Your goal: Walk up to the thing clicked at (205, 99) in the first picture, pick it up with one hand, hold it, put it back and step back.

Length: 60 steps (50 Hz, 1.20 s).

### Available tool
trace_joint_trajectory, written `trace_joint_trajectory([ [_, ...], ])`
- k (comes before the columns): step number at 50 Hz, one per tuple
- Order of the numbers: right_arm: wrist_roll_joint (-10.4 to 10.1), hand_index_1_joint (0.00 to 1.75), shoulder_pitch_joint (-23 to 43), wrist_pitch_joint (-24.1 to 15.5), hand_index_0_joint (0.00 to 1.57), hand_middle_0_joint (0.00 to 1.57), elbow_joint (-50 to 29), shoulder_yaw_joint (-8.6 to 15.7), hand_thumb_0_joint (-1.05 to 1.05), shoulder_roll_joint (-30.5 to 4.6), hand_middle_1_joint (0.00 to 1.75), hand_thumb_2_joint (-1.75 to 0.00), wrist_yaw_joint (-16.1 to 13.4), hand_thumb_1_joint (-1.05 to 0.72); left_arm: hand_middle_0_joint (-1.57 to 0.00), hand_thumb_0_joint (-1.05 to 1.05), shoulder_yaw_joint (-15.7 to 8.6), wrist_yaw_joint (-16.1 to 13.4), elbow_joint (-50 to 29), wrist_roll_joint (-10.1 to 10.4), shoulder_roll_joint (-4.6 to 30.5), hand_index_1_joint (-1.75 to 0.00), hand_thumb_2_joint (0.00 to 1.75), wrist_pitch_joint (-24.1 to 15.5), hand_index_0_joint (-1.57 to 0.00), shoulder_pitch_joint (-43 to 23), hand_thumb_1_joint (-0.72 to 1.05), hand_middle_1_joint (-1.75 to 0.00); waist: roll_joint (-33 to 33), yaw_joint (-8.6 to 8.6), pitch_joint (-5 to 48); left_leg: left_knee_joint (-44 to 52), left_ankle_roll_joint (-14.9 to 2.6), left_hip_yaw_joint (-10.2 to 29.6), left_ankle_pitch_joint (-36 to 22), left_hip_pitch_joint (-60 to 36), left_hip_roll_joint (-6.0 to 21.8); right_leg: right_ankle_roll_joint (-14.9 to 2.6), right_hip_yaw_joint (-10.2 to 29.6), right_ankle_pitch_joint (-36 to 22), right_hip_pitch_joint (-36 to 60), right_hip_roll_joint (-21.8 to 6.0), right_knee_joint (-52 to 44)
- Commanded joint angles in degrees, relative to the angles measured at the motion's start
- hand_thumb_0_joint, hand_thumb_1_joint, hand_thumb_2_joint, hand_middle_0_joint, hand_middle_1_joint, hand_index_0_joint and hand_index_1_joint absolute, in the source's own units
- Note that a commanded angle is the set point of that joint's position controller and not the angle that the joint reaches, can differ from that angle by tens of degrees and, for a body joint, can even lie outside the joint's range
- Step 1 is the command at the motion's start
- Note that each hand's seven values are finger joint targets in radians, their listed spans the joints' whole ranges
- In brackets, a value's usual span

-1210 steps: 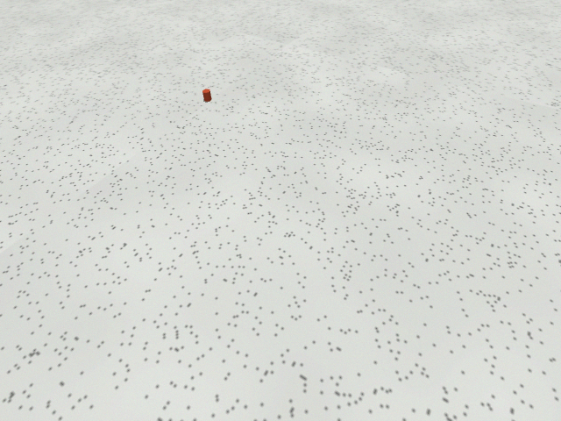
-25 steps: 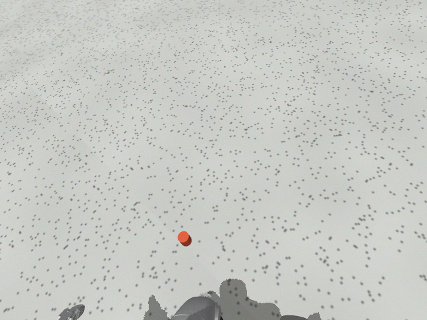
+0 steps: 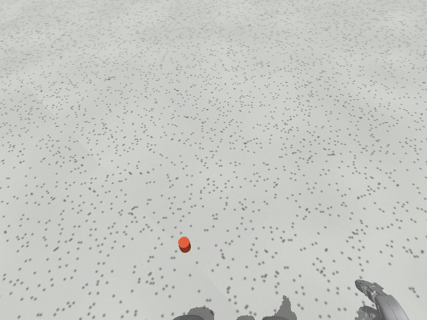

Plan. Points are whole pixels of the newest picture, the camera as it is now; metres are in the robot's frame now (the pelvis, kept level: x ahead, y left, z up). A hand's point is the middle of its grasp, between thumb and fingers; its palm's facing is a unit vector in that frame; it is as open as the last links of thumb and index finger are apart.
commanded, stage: walk up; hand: left
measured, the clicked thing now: (184, 244) +0.50 +0.19 -0.72
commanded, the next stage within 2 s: none
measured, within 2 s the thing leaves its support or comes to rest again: neither
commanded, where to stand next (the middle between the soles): +0.12 -0.03 m, yaw -2 degrees
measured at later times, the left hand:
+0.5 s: hand out of the picture +0.05 +0.30 -0.15, palm faces -0.03 -0.92 -0.40, open 7.4 cm
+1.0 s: hand out of the picture +0.07 +0.19 -0.14, palm faces -0.05 -0.91 -0.42, open 7.4 cm
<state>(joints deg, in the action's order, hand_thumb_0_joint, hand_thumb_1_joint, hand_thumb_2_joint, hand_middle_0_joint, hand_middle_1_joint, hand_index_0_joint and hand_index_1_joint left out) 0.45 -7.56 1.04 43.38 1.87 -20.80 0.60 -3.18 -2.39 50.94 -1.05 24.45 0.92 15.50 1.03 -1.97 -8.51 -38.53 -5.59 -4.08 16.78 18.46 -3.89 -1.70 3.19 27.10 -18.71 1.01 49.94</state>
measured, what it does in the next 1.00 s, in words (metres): steps on the spot: right foot, then left foot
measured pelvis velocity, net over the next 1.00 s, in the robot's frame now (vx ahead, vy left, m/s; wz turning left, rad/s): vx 0.00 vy -0.08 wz -0.03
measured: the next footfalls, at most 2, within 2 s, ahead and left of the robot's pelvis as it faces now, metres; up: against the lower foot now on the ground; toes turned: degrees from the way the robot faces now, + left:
right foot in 0.12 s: +0.00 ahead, -0.15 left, +0.00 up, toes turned -2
left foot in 0.46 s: +0.14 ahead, +0.15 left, +0.00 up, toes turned +0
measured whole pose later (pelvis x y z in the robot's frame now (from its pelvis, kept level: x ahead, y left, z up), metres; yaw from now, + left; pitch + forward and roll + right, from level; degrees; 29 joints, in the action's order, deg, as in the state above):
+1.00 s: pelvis +0.00 -0.08 -0.01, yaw -2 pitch -3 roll +2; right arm -0.6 -11.5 0.2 50.5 2.9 -26.8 -2.7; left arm -2.5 0.9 50.8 -1.3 19.8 2.0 11.7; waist 3.0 -0.4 -8.7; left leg -64.5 -1.6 6.6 29.1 30.5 -1.8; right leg 1.3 3.1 23.6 -22.6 -2.8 48.9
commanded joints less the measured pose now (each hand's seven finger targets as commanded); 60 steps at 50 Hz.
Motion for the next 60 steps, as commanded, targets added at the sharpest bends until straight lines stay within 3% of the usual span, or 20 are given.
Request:
trace_joint_trajectory([
  [1, 0.7, 0.30, 0.0, -3.2, 0.20, 0.20, -2.0, 5.6, 0.00, -16.6, 0.30, -0.90, -1.5, -0.90, -0.20, 0.00, -3.2, 1.5, -1.2, -0.5, 10.4, -0.30, 0.90, -0.2, -0.20, 3.9, 0.90, -0.30, 1.3, 1.36, 4.9, 23.0, -1.08, 27.8, 13.3, -0.1, 20.8, -1.23, 2.7, 1.0, 0.4, -2.6, -2.5],
  [7, 1.7, 0.30, 1.8, -1.4, 0.20, 0.20, -1.2, 4.5, 0.00, -13.6, 0.30, -0.90, 0.7, -0.90, -0.20, 0.00, -3.2, 1.8, 2.0, -1.3, 10.4, -0.30, 0.90, -3.6, -0.20, 12.6, 0.90, -0.30, 3.5, -1.80, 8.0, 18.3, 3.05, 12.1, 22.6, 6.6, 9.7, -2.88, -0.8, -0.9, 18.4, -1.8, -27.9],
  [8, 1.6, 0.30, 4.1, -1.8, 0.20, 0.20, -3.7, 4.6, 0.00, -12.3, 0.30, -0.90, 1.7, -0.90, -0.20, 0.00, -5.2, 2.3, 1.9, -1.9, 15.6, -0.30, 0.90, -4.0, -0.20, 18.5, 0.90, -0.30, -4.5, -5.66, 7.3, 7.6, 8.13, 4.7, 20.1, 19.5, 2.2, -7.11, 15.3, 17.8, 26.9, -9.3, -36.3],
  [9, 2.1, 0.30, 5.7, -1.6, 0.20, 0.20, -3.5, 5.0, 0.00, -12.5, 0.30, -0.90, 1.7, -0.90, -0.20, 0.00, -6.5, 1.9, 1.5, -1.7, 20.6, -0.30, 0.90, -3.8, -0.20, 15.8, 0.90, -0.30, -16.0, -6.00, 1.9, -12.0, 7.09, 2.8, 14.4, 24.9, 1.0, -12.58, 35.0, 30.0, 18.9, -23.6, -43.5],
  [10, 1.9, 0.30, 3.0, -1.5, 0.20, 0.20, -2.1, 5.9, 0.00, -16.0, 0.30, -0.90, 1.7, -0.90, -0.20, 0.00, -6.3, 1.2, -1.8, -1.7, 20.5, -0.30, 0.90, -4.4, -0.20, 7.2, 0.90, -0.30, -9.8, -2.54, -2.7, -19.6, 6.19, 11.6, 11.1, 22.8, 4.3, -15.24, 37.4, 28.8, 10.7, -27.4, -43.6],
  [14, 0.0, 0.30, -3.2, -3.1, 0.20, 0.20, 0.8, 5.2, 0.00, -11.8, 0.30, -0.90, 2.7, -0.90, -0.20, 0.00, -4.4, 1.2, -2.6, -0.8, 13.3, -0.30, 0.90, -6.3, -0.20, 5.0, 0.90, -0.30, -5.8, 0.62, 0.0, -14.5, 6.16, 9.7, 4.7, 20.9, 2.8, -9.86, 12.3, -4.8, 20.5, -15.0, -37.8],
  [18, -1.0, 0.30, -7.0, -3.9, 0.20, 0.20, 1.8, 5.5, 0.00, -12.7, 0.30, -0.90, 2.6, -0.90, -0.20, 0.00, -4.7, 3.5, -6.0, -2.3, 14.2, -0.30, 0.90, -4.0, -0.20, -0.2, 0.90, -0.30, -17.8, 1.27, -0.4, -3.2, 6.70, 2.7, 3.3, 1.7, 4.8, -8.50, 3.4, 7.7, 1.4, -10.6, -37.6],
  [22, 0.3, 0.30, -20.4, -5.8, 0.20, 0.20, 8.6, 7.1, 0.00, -14.8, 0.30, -0.90, -2.9, -0.90, -0.20, 0.00, -3.0, 4.3, -6.9, -1.7, 8.4, -0.30, 0.90, 0.2, -0.20, 0.8, 0.90, -0.30, -3.5, 5.68, 4.1, 10.7, 7.66, 2.1, -14.2, -19.1, 3.9, -4.71, -3.6, -9.8, -7.0, -6.0, -8.2],
  [23, 1.2, 0.30, -22.4, -6.4, 0.20, 0.20, 9.0, 7.8, 0.00, -18.1, 0.30, -0.90, -4.0, -0.90, -0.20, 0.00, -2.4, 4.3, -7.2, -1.3, 6.1, -0.30, 0.90, 1.0, -0.20, 3.8, 0.90, -0.30, 3.5, 5.65, 5.5, 13.8, 5.81, 8.1, -11.2, -19.6, 8.0, -3.92, -3.2, -4.0, -9.2, -3.3, 1.7],
  [24, 1.9, 0.30, -22.8, -6.9, 0.20, 0.20, 7.9, 8.2, 0.00, -22.7, 0.30, -0.90, -4.8, -0.90, -0.20, 0.00, -2.0, 4.2, -8.0, -1.2, 4.5, -0.30, 0.90, 1.7, -0.20, 6.7, 0.90, -0.30, 9.5, 3.64, 6.7, 17.9, 1.37, 29.1, -9.5, -16.7, 20.7, -2.05, 2.4, 6.5, -13.2, 0.5, 10.8],
  [26, 0.0, 0.30, -14.8, -6.7, 0.20, 0.20, 4.8, 8.5, 0.00, -26.9, 0.30, -0.90, -5.4, -0.90, -0.20, 0.00, -3.6, 3.6, -6.2, -0.7, 11.6, -0.30, 0.90, 3.9, -0.20, 7.5, 0.90, -0.30, 6.4, 1.92, 4.3, 24.0, -8.22, 43.0, 6.5, -3.3, 30.8, -1.49, 7.1, 4.8, -10.2, -3.4, 19.4],
  [30, 0.5, 0.30, -13.4, -6.5, 0.20, 0.20, 4.2, 7.4, 0.00, -21.7, 0.30, -0.90, -6.6, -0.90, -0.20, 0.00, -5.7, 4.3, -5.9, -0.9, 14.3, -0.30, 0.90, 4.4, -0.20, 5.0, 0.90, -0.30, 5.8, 0.94, 2.9, 15.4, -5.46, 22.7, -9.5, -0.4, 21.9, 0.15, 8.0, 0.2, -11.2, -4.8, 21.0],
  [38, 1.5, 0.30, -6.3, -5.2, 0.20, 0.20, 0.3, 6.0, 0.00, -20.8, 0.30, -0.90, -5.2, -0.90, -0.20, 0.00, -5.0, 5.1, -6.7, 0.7, 10.1, -0.30, 0.90, 4.0, -0.20, 1.5, 0.90, -0.30, 14.7, 0.57, 8.0, 10.8, -6.88, 14.1, -5.7, 4.9, 17.5, 1.63, -0.3, -0.7, -4.0, -4.7, 6.7],
  [42, 0.8, 0.30, -5.3, -2.1, 0.20, 0.20, -0.1, 4.1, 0.00, -16.5, 0.30, -0.90, -3.5, -0.90, -0.20, 0.00, -5.7, 3.4, -1.5, 0.4, 10.6, -0.30, 0.90, 0.9, -0.20, 6.7, 0.90, -0.30, 4.4, -1.98, 12.4, -10.4, -2.17, 8.8, -3.8, 12.2, 11.2, 2.61, -3.0, -6.8, 11.9, -0.8, -16.8],
  [43, 0.1, 0.30, -6.7, -1.7, 0.20, 0.20, -0.5, 2.6, 0.00, -12.1, 0.30, -0.90, -3.5, -0.90, -0.20, 0.00, -6.3, 2.7, -2.5, -0.5, 14.5, -0.30, 0.90, 0.1, -0.20, 5.4, 0.90, -0.30, -7.9, -2.45, 9.5, -21.0, 0.66, 7.4, 5.1, 19.4, 4.6, 0.31, 10.6, -6.1, 9.6, -7.9, -23.2],
  [44, -0.4, 0.30, -6.2, -1.6, 0.20, 0.20, -1.3, 2.4, 0.00, -10.6, 0.30, -0.90, -3.9, -0.90, -0.20, 0.00, -6.9, 2.4, -5.3, -0.9, 20.3, -0.30, 0.90, -0.4, -0.20, 0.3, 0.90, -0.30, -15.7, -0.64, 7.7, -26.2, 3.62, 10.7, 17.9, 21.9, 0.1, -6.79, 31.0, -10.0, 1.5, -21.1, -28.0],
  [45, -0.1, 0.30, -5.3, -1.4, 0.20, 0.20, 0.4, 4.0, 0.00, -14.9, 0.30, -0.90, -4.7, -0.90, -0.20, 0.00, -6.5, 2.1, -6.9, -0.8, 23.0, -0.30, 0.90, -0.5, -0.20, -6.5, 0.90, -0.30, -16.4, 0.26, 6.9, -30.5, 4.05, 15.0, 19.6, 15.9, 3.1, -13.42, 37.9, -10.2, -6.1, -25.8, -30.7],
  [49, -1.7, 0.30, -11.3, -1.6, 0.20, 0.20, 6.6, 3.7, 0.00, -14.2, 0.30, -0.90, -3.5, -0.90, -0.20, 0.00, -4.9, 1.2, -4.8, -0.5, 14.3, -0.30, 0.90, -1.8, -0.20, -9.1, 0.90, -0.30, -12.7, 3.42, 5.3, -28.2, 4.22, 11.9, 10.0, 13.2, 2.1, -8.02, 12.9, -17.4, -1.0, -13.5, -19.4],
  [55, 2.5, 0.30, -3.9, -0.7, 0.20, 0.20, 1.8, 4.8, 0.00, -15.8, 0.30, -0.90, -0.4, -0.90, -0.20, 0.00, -6.5, -0.4, -2.5, -0.3, 17.0, -0.30, 0.90, -4.9, -0.20, 6.7, 0.90, -0.30, -12.0, -2.98, 8.2, -21.4, 4.60, 10.9, 13.2, 25.2, 5.5, -13.16, 24.7, -11.2, 19.2, -20.8, -22.2],
  [60, 3.2, 0.30, -1.5, -1.2, 0.20, 0.20, -1.0, 5.8, 0.00, -15.5, 0.30, -0.90, 2.7, -0.90, -0.20, 0.00, -6.7, -0.8, -4.0, -0.3, 18.9, -0.30, 0.90, -6.3, -0.20, 8.8, 0.90, -0.30, -11.1, -2.74, 7.5, -17.3, 4.20, 9.0, 15.7, 22.4, 7.1, -14.64, 22.7, -10.2, 15.6, -23.4, -23.6],
])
